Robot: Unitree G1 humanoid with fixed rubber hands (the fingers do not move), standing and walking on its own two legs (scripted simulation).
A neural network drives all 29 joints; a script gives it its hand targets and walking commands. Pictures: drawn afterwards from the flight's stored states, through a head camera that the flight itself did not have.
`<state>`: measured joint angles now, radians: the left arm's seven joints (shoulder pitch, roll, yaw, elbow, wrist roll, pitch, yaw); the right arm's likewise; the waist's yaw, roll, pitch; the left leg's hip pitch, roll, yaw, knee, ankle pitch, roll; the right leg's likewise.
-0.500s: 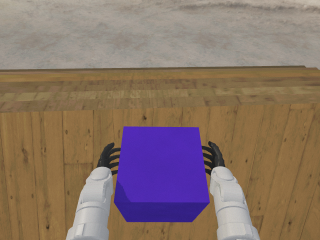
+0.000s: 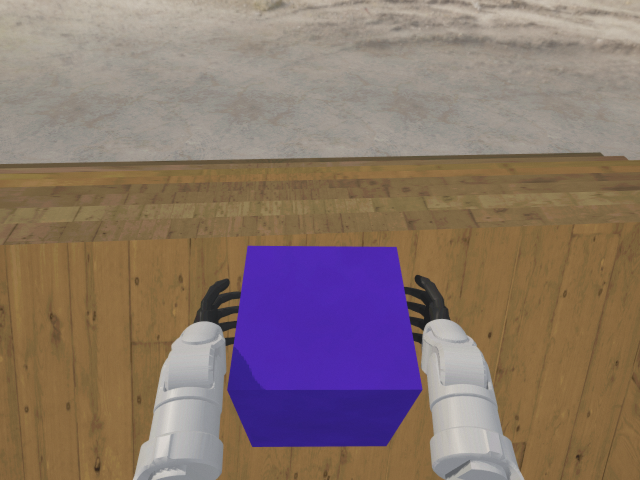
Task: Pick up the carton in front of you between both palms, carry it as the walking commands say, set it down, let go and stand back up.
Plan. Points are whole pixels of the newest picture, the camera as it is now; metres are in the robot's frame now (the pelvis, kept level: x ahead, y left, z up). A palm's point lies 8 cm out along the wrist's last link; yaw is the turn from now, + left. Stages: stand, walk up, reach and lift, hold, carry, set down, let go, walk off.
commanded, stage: reach and lift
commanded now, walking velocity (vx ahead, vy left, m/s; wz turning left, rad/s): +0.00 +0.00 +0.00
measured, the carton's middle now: (320, 351) +0.31 +0.00 -0.05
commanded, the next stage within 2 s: hold in 0.62 s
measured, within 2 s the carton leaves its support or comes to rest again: neither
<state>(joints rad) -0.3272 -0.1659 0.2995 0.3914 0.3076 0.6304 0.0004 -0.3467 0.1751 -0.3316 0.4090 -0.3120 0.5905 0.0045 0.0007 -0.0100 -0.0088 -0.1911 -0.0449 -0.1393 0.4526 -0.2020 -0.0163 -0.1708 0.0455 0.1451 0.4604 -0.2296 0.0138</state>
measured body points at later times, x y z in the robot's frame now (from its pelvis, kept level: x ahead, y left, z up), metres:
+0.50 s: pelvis +0.02 +0.00 +0.01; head -0.02 +0.00 +0.45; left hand +0.32 +0.15 +0.03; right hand +0.32 -0.15 +0.03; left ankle +0.03 +0.13 -0.74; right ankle +0.02 -0.13 -0.74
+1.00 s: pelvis +0.01 +0.00 +0.01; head -0.04 +0.00 +0.45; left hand +0.31 +0.15 +0.05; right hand +0.31 -0.15 +0.05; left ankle +0.03 +0.13 -0.74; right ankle +0.02 -0.13 -0.74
